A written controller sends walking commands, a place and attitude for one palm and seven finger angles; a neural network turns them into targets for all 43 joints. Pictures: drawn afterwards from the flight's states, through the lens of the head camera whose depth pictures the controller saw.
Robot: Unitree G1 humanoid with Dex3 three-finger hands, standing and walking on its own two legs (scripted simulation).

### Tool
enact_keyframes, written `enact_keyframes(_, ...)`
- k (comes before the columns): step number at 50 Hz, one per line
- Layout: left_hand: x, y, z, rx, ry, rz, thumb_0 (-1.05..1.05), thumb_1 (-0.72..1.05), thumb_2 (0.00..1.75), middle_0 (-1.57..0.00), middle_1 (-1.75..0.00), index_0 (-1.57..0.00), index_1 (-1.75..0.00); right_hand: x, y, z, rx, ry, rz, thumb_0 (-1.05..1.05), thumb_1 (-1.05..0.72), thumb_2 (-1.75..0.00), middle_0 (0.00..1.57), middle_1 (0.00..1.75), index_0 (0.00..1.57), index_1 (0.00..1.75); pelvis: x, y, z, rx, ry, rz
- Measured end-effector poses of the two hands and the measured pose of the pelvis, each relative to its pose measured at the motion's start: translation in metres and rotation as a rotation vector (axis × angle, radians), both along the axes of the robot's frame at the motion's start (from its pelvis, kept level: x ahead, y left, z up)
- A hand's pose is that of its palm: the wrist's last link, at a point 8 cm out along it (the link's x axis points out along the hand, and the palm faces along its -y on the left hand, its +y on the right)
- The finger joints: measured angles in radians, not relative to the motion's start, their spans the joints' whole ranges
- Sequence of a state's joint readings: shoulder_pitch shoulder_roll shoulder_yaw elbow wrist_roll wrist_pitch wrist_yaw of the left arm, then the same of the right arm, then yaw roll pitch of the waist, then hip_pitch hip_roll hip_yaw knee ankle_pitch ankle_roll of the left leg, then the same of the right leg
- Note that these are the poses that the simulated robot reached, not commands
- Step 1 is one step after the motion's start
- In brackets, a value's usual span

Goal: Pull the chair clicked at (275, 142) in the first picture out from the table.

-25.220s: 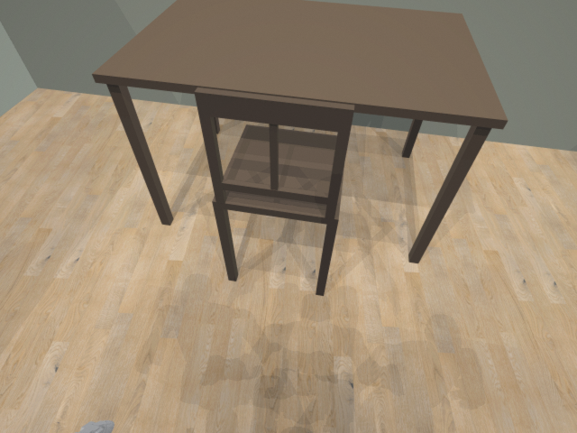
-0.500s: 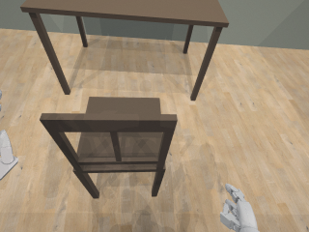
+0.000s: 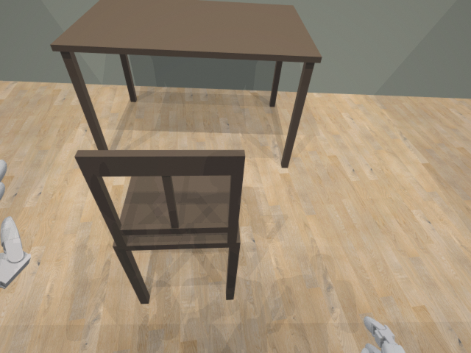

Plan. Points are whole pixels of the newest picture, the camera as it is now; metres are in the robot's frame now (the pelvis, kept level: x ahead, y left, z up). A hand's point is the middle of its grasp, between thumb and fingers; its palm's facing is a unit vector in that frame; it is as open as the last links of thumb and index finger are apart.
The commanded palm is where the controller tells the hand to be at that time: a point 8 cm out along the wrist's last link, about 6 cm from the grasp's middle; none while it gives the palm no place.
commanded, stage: stop stepping back and stand still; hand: left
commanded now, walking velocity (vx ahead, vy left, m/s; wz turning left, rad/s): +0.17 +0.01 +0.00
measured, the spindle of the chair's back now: (171, 202) +0.50 +0.18 -0.11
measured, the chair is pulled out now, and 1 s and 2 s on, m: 0.61 0.61 0.61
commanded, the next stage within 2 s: let the arm hang, fingers relaxed in 0.38 s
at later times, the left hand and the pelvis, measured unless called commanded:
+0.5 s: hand (22, 266) +0.19 +0.27 +0.15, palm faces +0.43 -0.79 -0.43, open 7.4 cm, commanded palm none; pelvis -0.01 +0.00 +0.00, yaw +0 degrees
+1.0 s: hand out of the picture -0.01 +0.19 -0.17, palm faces +0.04 -0.97 -0.24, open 7.1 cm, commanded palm none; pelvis -0.01 -0.01 +0.00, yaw +2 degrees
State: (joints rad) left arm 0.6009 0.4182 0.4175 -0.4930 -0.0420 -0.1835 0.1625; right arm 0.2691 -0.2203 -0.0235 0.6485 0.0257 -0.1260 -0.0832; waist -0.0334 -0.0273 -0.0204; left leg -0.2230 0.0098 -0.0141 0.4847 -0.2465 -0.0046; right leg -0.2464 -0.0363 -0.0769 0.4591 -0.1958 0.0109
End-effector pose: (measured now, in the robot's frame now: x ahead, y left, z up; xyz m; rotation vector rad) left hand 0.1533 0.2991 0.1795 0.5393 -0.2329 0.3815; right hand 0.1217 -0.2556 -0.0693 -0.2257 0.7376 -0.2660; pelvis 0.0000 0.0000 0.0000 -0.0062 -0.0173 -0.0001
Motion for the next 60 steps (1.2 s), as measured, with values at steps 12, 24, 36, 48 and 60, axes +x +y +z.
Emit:
enact_keyframes(12, -0.022, 0.001, 0.004, -0.022, -0.037, 0.03, 0.02, 0.89, 0.9, -0.21, -0.31, -0.21, -0.31, -0.01, 0.027, -0.005, 0.062, -0.03, 0.065, 0.01, -0.9, -0.9, 0.2, 0.3, 0.2, 0.3, -0.021, 0.002, 0.002, -0.014, -0.018, -0.001)
enact_keyframes(24, -0.012, 0.002, -0.003, -0.034, -0.013, 0.035, 0.02, 0.89, 0.9, -0.21, -0.31, -0.21, -0.31, -0.003, 0.027, -0.004, 0.054, -0.021, 0.069, 0.01, -0.9, -0.9, 0.2, 0.3, 0.21, 0.3, -0.011, 0.002, 0.002, -0.012, -0.011, 0.002)
enact_keyframes(36, -0.062, -0.083, -0.301, -0.552, 1.225, 0.049, 0.01, 0.91, 0.9, -0.2, -0.3, -0.19, -0.3, -0.054, 0.024, -0.058, 0.122, 0.371, 0.074, 0.0, -0.91, -0.9, 0.2, 0.3, 0.2, 0.3, -0.007, -0.001, -0.005, 0.011, 0.002, 0.022)
enact_keyframes(48, -0.161, -0.067, -0.319, -0.58, 1.498, 0.255, -0.03, 0.98, 0.9, -0.2, -0.3, -0.2, -0.3, -0.153, 0.019, -0.069, 0.144, 0.702, -0.016, 0.0, -0.92, -0.9, 0.2, 0.3, 0.2, 0.3, -0.005, -0.01, 0.0, -0.003, -0.004, 0.032)
enact_keyframes(60, -0.196, -0.087, -0.318, -0.609, 1.579, 0.291, 0.0, 0.92, 0.9, -0.2, -0.3, -0.2, -0.3, -0.171, 0.041, -0.08, 0.227, 0.729, -0.013, 0.0, -0.91, -0.9, 0.2, 0.3, 0.2, 0.3, -0.008, -0.013, 0.0, 0.006, -0.008, 0.024)
